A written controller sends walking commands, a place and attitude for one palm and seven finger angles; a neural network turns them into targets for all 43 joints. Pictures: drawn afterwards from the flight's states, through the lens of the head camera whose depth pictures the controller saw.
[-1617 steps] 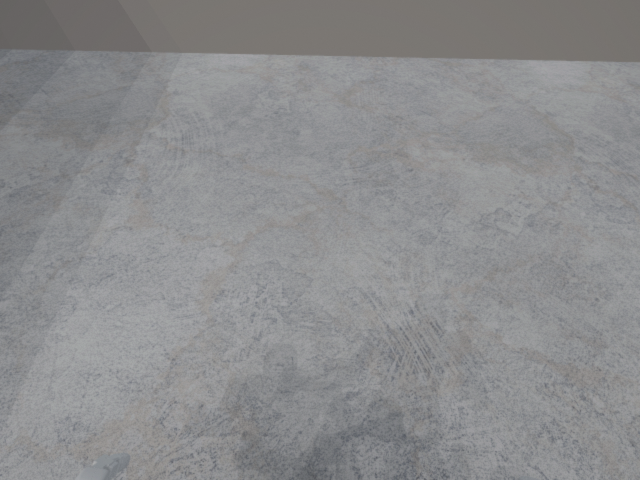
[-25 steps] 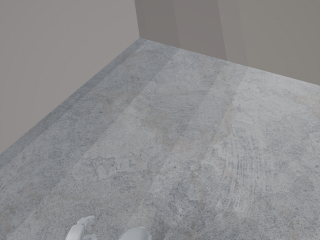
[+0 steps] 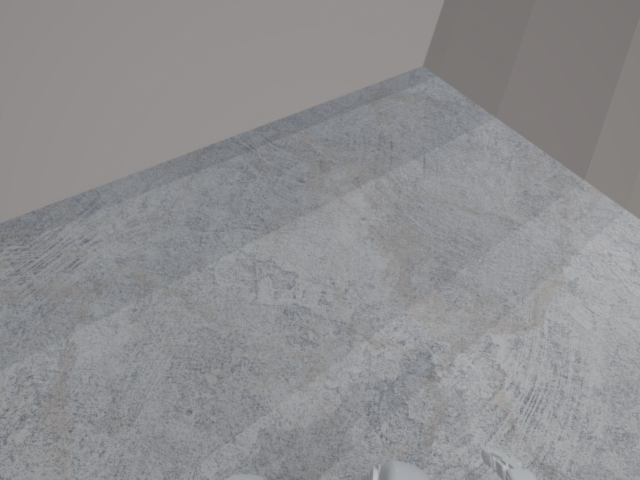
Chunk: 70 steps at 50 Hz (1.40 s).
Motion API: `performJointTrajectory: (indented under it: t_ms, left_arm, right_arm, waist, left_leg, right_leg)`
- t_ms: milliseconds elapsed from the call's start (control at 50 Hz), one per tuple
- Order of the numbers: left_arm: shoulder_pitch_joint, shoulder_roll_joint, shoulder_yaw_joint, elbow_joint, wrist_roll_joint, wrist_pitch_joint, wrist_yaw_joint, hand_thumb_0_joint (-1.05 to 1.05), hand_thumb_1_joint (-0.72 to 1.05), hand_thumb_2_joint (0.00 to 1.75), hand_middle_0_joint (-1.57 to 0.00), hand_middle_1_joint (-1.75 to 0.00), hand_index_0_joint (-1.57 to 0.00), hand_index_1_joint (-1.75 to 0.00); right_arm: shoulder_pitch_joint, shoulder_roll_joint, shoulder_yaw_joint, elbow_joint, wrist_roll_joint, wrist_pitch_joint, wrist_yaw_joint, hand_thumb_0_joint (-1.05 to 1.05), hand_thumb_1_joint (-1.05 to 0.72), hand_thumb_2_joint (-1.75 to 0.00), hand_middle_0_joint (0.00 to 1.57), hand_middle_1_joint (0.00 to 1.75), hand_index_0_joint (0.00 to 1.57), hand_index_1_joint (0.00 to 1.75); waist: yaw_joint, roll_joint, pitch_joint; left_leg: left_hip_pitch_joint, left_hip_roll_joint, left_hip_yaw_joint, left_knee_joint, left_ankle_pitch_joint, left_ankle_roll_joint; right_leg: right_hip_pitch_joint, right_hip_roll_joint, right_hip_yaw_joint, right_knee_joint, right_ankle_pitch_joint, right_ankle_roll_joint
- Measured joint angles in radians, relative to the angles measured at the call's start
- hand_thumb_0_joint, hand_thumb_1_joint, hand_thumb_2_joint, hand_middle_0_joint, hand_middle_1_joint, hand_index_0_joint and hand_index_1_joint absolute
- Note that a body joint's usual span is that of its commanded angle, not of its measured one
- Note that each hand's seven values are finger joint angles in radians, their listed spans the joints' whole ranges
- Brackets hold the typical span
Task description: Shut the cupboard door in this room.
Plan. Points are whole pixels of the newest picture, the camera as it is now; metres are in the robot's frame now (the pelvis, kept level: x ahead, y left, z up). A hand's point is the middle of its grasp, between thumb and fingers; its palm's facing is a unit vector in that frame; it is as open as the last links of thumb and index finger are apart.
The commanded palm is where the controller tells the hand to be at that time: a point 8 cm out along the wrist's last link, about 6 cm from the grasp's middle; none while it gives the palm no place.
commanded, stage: walk to a spot facing it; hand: left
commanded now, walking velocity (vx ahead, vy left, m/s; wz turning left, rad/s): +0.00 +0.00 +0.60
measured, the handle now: out of the picture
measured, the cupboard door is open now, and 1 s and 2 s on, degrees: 79 79 79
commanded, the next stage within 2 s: none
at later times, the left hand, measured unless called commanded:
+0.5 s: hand out of the picture +0.06 +0.17 -0.13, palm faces +0.25 -0.93 -0.29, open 7.4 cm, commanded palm none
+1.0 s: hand out of the picture -0.15 +0.20 -0.18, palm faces +0.60 -0.76 -0.23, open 7.4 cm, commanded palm none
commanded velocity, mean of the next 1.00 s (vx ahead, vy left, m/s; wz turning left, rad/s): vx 0.10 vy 0.00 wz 0.59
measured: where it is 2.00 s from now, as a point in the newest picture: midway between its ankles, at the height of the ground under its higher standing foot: (214, 446)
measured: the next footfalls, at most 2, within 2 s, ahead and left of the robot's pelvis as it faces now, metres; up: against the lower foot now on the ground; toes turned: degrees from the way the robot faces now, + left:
right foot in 0.40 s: +0.06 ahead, -0.15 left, +0.00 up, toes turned +12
left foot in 0.88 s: -0.08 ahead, +0.08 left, +0.00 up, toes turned +38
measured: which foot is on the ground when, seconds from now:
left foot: down 0.00-0.40, up 0.42-0.86, down 0.88-1.00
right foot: up 0.00-0.38, down 0.40-0.88, up 0.90-1.00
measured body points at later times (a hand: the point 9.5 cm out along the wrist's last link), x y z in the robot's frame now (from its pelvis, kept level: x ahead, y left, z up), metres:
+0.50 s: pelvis -0.02 -0.06 +0.00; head +0.03 -0.08 +0.45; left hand +0.05 +0.21 -0.11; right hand +0.08 -0.30 -0.16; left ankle -0.04 +0.08 -0.67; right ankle +0.02 -0.16 -0.74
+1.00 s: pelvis -0.03 +0.01 +0.00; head -0.03 +0.05 +0.45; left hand -0.18 +0.24 -0.16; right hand +0.20 -0.15 -0.12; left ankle -0.12 +0.06 -0.74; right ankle +0.03 -0.14 -0.66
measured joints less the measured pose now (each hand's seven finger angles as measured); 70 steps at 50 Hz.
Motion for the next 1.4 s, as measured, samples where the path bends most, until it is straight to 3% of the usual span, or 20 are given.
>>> performJointTrajectory:
  t_ms: [100, 200, 320, 380, 420, 460, 520, 600, 660, 760, 820, 880, 900, 940, 1000, 1080, 1160, 1260, 1360, 1400]
  left_arm:
    - [-0.051, -0.006, -0.004, -0.037, 0.0, -0.019, -0.006, 0.01, 0.91, 0.9, -0.2, -0.3, -0.19, -0.29]
    - [-0.097, -0.019, -0.01, -0.061, -0.002, -0.02, -0.001, 0.01, 0.91, 0.9, -0.2, -0.3, -0.19, -0.29]
    - [-0.142, -0.048, -0.024, -0.093, -0.011, -0.025, 0.002, 0.01, 0.91, 0.9, -0.2, -0.3, -0.19, -0.29]
    - [-0.147, -0.064, -0.033, -0.111, -0.016, -0.041, 0.001, 0.01, 0.9, 0.9, -0.2, -0.3, -0.19, -0.29]
    - [-0.141, -0.08, -0.039, -0.117, -0.01, -0.059, 0.004, 0.01, 0.9, 0.9, -0.2, -0.3, -0.2, -0.29]
    - [-0.125, -0.097, -0.05, -0.118, -0.005, -0.064, 0.007, 0.01, 0.9, 0.9, -0.2, -0.3, -0.2, -0.29]
    - [-0.092, -0.119, -0.056, -0.11, -0.004, -0.058, 0.01, 0.01, 0.9, 0.9, -0.2, -0.3, -0.2, -0.3]
    - [-0.055, -0.129, -0.056, -0.095, 0.0, -0.058, 0.008, 0.01, 0.9, 0.9, -0.2, -0.3, -0.2, -0.3]
    - [-0.033, -0.126, -0.053, -0.088, 0.004, -0.06, 0.007, 0.01, 0.9, 0.9, -0.2, -0.3, -0.2, -0.3]
    - [-0.003, -0.104, -0.044, -0.071, 0.011, -0.063, 0.001, 0.01, 0.9, 0.9, -0.2, -0.3, -0.2, -0.3]
    - [0.02, -0.075, -0.031, -0.053, 0.014, -0.067, -0.006, 0.01, 0.9, 0.9, -0.2, -0.3, -0.2, -0.3]
    - [0.057, -0.035, -0.014, -0.03, 0.008, -0.063, -0.015, 0.01, 0.9, 0.9, -0.2, -0.3, -0.2, -0.3]
    - [0.064, -0.019, -0.005, -0.016, 0.006, -0.053, -0.016, 0.01, 0.9, 0.9, -0.2, -0.3, -0.2, -0.3]
    - [0.074, 0.0, 0.004, 0.011, 0.009, -0.029, -0.018, 0.01, 0.9, 0.9, -0.2, -0.3, -0.2, -0.29]
    - [0.061, 0.006, 0.009, 0.034, 0.01, -0.024, -0.029, 0.01, 0.91, 0.9, -0.2, -0.3, -0.19, -0.29]
    - [0.023, 0.0, -0.002, 0.011, 0.011, -0.049, -0.043, 0.01, 0.91, 0.9, -0.2, -0.3, -0.19, -0.29]
    - [-0.018, -0.017, -0.016, -0.014, 0.009, -0.059, -0.044, 0.01, 0.91, 0.9, -0.2, -0.3, -0.19, -0.29]
    - [-0.075, -0.044, -0.029, -0.036, 0.004, -0.06, -0.049, 0.01, 0.91, 0.9, -0.2, -0.3, -0.19, -0.29]
    - [-0.134, -0.076, -0.042, -0.062, -0.003, -0.083, -0.053, 0.01, 0.9, 0.9, -0.2, -0.3, -0.19, -0.29]
    - [-0.143, -0.084, -0.05, -0.078, 0.001, -0.115, -0.053, 0.01, 0.9, 0.9, -0.2, -0.3, -0.19, -0.29]
  right_arm:
    - [0.03, 0.01, 0.008, 0.009, 0.002, 0.0, -0.003, 0.0, -0.91, -0.89, 0.21, 0.3, 0.2, 0.3]
    - [0.075, 0.024, 0.006, 0.018, -0.002, 0.004, 0.0, 0.0, -0.91, -0.89, 0.21, 0.3, 0.2, 0.3]
    - [0.123, 0.02, -0.008, 0.032, -0.009, 0.019, 0.001, 0.01, -0.91, -0.89, 0.21, 0.3, 0.2, 0.3]
    - [0.144, 0.009, -0.018, 0.041, -0.006, 0.029, 0.001, 0.01, -0.91, -0.89, 0.21, 0.3, 0.2, 0.3]
    - [0.148, -0.005, -0.029, 0.051, 0.002, 0.036, 0.002, 0.01, -0.91, -0.89, 0.21, 0.3, 0.2, 0.3]
    - [0.146, -0.021, -0.039, 0.057, 0.0, 0.047, 0.003, 0.01, -0.91, -0.89, 0.21, 0.3, 0.2, 0.3]
    - [0.147, -0.043, -0.052, 0.061, -0.005, 0.059, 0.011, 0.01, -0.91, -0.89, 0.2, 0.3, 0.2, 0.3]
    - [0.144, -0.058, -0.057, 0.064, -0.006, 0.067, 0.021, 0.01, -0.91, -0.9, 0.2, 0.3, 0.2, 0.3]
    - [0.133, -0.059, -0.055, 0.068, -0.006, 0.074, 0.023, 0.01, -0.91, -0.9, 0.2, 0.3, 0.2, 0.3]
    - [0.09, -0.055, -0.043, 0.065, -0.002, 0.072, 0.024, 0.01, -0.91, -0.9, 0.2, 0.3, 0.19, 0.3]
    - [0.066, -0.047, -0.032, 0.053, -0.001, 0.057, 0.029, 0.01, -0.91, -0.9, 0.2, 0.3, 0.19, 0.3]
    - [0.056, -0.039, -0.021, 0.03, -0.003, 0.025, 0.032, 0.01, -0.91, -0.9, 0.2, 0.3, 0.19, 0.3]
    - [0.05, -0.03, -0.019, 0.025, -0.005, 0.012, 0.031, 0.01, -0.91, -0.9, 0.2, 0.3, 0.2, 0.3]
    - [0.053, -0.014, -0.009, 0.016, -0.006, -0.014, 0.027, 0.01, -0.91, -0.9, 0.2, 0.3, 0.2, 0.3]
    - [0.091, 0.003, 0.002, 0.013, -0.005, -0.038, 0.01, 0.0, -0.91, -0.89, 0.2, 0.3, 0.2, 0.3]
    - [0.147, 0.025, 0.018, 0.043, 0.001, -0.055, 0.003, 0.0, -0.91, -0.89, 0.2, 0.3, 0.2, 0.3]
    - [0.204, 0.05, 0.024, 0.08, 0.006, -0.062, 0.003, 0.0, -0.91, -0.89, 0.21, 0.3, 0.2, 0.3]
    - [0.271, 0.069, 0.022, 0.12, 0.002, -0.069, -0.003, 0.01, -0.91, -0.89, 0.21, 0.3, 0.2, 0.3]
    - [0.322, 0.062, 0.014, 0.161, -0.004, -0.068, -0.011, 0.01, -0.91, -0.89, 0.21, 0.3, 0.2, 0.3]
    - [0.347, 0.057, 0.009, 0.181, 0.0, -0.064, -0.009, 0.01, -0.91, -0.89, 0.21, 0.3, 0.2, 0.3]
  waist:
    - [-0.008, 0.013, -0.009]
    - [-0.034, 0.019, -0.02]
    - [-0.073, 0.052, -0.02]
    - [-0.083, 0.071, -0.026]
    - [-0.079, 0.093, -0.024]
    - [-0.084, 0.104, -0.018]
    - [-0.085, 0.106, -0.02]
    - [-0.084, 0.098, -0.025]
    - [-0.071, 0.082, -0.023]
    - [-0.04, 0.053, -0.009]
    - [-0.018, 0.032, -0.012]
    - [-0.004, 0.002, -0.036]
    - [0.001, -0.016, -0.039]
    - [0.006, -0.024, -0.05]
    - [-0.008, -0.004, -0.066]
    - [-0.012, 0.007, -0.063]
    - [-0.022, 0.009, -0.061]
    - [-0.055, 0.013, -0.056]
    - [-0.092, 0.042, -0.041]
    - [-0.094, 0.05, -0.04]
  left_leg:
    - [0.025, -0.031, -0.046, -0.085, 0.061, 0.012]
    - [0.02, -0.063, -0.092, -0.104, 0.085, 0.011]
    - [-0.019, -0.082, -0.16, -0.075, 0.092, -0.013]
    - [-0.056, -0.095, -0.197, -0.033, 0.083, -0.037]
    - [-0.097, -0.098, -0.207, 0.058, 0.003, -0.055]
    - [-0.161, -0.101, -0.165, 0.256, -0.128, -0.068]
    - [-0.23, -0.074, -0.099, 0.513, -0.124, -0.086]
    - [-0.246, -0.016, -0.069, 0.63, -0.057, -0.111]
    - [-0.214, 0.016, -0.059, 0.578, -0.064, -0.123]
    - [-0.125, 0.04, -0.017, 0.362, -0.123, -0.123]
    - [-0.059, 0.04, 0.029, 0.211, -0.154, -0.107]
    - [0.025, 0.018, 0.062, 0.016, -0.069, -0.07]
    - [0.018, 0.004, 0.064, 0.033, -0.057, -0.044]
    - [0.029, 0.001, 0.06, 0.047, -0.073, -0.011]
    - [0.081, -0.003, 0.024, -0.026, -0.056, 0.0]
    - [0.168, -0.021, -0.019, -0.148, -0.013, 0.012]
    - [0.238, -0.039, -0.049, -0.223, -0.005, 0.017]
    - [0.302, -0.053, -0.086, -0.267, -0.033, 0.012]
    - [0.342, -0.043, -0.127, -0.231, -0.119, -0.012]
    - [0.304, -0.042, -0.142, -0.084, -0.194, -0.019]
  right_leg:
    - [-0.044, 0.021, 0.063, 0.026, 0.096, 0.016]
    - [-0.028, 0.037, 0.091, -0.046, 0.099, 0.023]
    - [0.054, 0.081, 0.098, -0.27, 0.049, 0.007]
    - [0.141, 0.103, 0.087, -0.471, 0.128, -0.008]
    - [0.176, 0.111, 0.067, -0.546, 0.189, -0.062]
    - [0.186, 0.097, 0.042, -0.535, 0.187, -0.099]
    - [0.222, 0.068, 0.007, -0.565, 0.193, -0.107]
    - [0.247, 0.037, -0.044, -0.59, 0.202, -0.104]
    - [0.251, 0.015, -0.079, -0.594, 0.202, -0.101]
    - [0.241, -0.023, -0.138, -0.579, 0.196, -0.082]
    - [0.234, -0.05, -0.177, -0.554, 0.182, -0.06]
    - [0.205, -0.093, -0.199, -0.465, 0.129, -0.032]
    - [0.173, -0.096, -0.16, -0.382, 0.054, -0.024]
    - [0.096, -0.058, -0.073, -0.195, -0.025, -0.021]
    - [0.001, -0.018, -0.017, -0.023, 0.046, -0.019]
    - [-0.094, -0.009, 0.026, 0.034, 0.172, -0.004]
    - [-0.16, -0.011, 0.039, 0.011, 0.239, 0.015]
    - [-0.185, -0.008, 0.031, -0.132, 0.275, 0.018]
    - [-0.099, 0.03, 0.008, -0.396, 0.272, -0.022]
    - [-0.016, 0.045, -0.006, -0.504, 0.332, -0.062]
